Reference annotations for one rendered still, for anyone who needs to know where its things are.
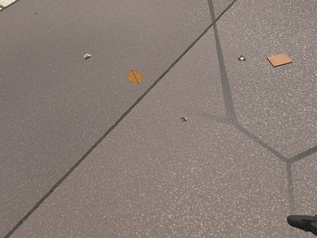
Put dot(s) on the robot right hand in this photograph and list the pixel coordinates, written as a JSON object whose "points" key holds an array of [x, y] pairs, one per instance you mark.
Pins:
{"points": [[307, 223]]}

